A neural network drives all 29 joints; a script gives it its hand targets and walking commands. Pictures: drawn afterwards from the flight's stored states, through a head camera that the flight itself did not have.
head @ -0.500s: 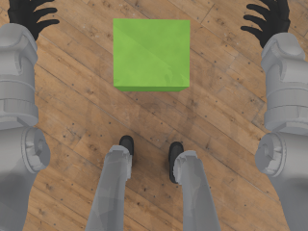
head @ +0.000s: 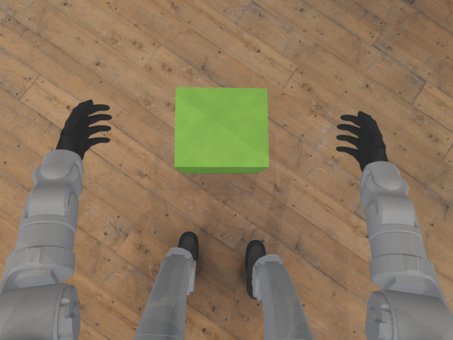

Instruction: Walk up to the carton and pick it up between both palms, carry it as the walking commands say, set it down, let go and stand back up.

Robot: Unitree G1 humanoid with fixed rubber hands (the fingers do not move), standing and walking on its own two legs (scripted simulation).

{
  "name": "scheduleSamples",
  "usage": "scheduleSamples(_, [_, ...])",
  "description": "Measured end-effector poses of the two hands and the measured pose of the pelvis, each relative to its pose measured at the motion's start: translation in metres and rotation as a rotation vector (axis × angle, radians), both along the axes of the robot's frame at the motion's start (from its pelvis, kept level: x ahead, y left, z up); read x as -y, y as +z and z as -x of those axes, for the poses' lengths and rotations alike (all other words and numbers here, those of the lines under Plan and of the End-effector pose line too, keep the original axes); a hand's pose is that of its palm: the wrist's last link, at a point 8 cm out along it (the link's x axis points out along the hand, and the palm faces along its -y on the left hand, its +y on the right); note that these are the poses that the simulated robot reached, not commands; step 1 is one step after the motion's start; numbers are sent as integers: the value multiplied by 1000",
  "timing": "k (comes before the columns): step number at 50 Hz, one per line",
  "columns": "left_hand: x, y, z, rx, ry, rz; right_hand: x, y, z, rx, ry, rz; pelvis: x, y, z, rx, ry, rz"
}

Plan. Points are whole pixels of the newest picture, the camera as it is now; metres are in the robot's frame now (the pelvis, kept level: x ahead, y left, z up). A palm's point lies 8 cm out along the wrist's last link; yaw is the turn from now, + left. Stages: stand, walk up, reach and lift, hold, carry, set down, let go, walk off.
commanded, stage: let go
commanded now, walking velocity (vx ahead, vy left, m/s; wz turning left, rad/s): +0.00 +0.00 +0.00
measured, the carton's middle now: (221, 134) +0.55 +0.02 -0.59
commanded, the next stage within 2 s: stand in 1.04 s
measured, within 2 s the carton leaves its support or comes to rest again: neither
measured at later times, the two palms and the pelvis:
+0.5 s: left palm (40, 263) +0.24 +0.24 +0.00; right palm (428, 267) +0.25 -0.24 +0.00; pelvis +0.06 -0.01 +0.08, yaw +1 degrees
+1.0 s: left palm (46, 287) +0.21 +0.22 +0.01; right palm (442, 296) +0.23 -0.24 +0.02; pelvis +0.06 -0.01 +0.08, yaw +0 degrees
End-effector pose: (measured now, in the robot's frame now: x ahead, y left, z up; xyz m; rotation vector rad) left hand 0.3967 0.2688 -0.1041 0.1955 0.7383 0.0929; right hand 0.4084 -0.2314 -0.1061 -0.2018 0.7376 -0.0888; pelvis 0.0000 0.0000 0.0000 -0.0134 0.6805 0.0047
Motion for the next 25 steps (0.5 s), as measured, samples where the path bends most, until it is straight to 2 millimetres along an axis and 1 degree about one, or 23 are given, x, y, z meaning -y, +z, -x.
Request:
scheduleSamples(3, [2, 20, 23, -9, 1, 9, 2, 21, 19, -5, 4, -6, -1, 13, -8, 65, 0, -3])
scheduleSamples(6, [4, 40, 40, -10, 9, 20, 1, 41, 32, -2, 13, -11, -1, 25, -15, 135, 2, -5])
scheduleSamples(11, [8, 68, 66, -4, 25, 27, -3, 66, 53, -1, 31, -14, 1, 42, -27, 245, 7, -8])
scheduleSamples(15, [13, 81, 92, -7, 34, 28, -3, 78, 79, -14, 36, -14, 2, 54, -37, 324, 11, -10])
scheduleSamples(20, [24, 93, 131, -30, 37, 30, 3, 92, 120, -32, 23, -13, 4, 66, -49, 421, 12, -13])
scheduleSamples(25, [33, 106, 159, -35, 26, 29, 11, 107, 154, -39, 8, -11, 7, 76, -57, 518, 8, -16])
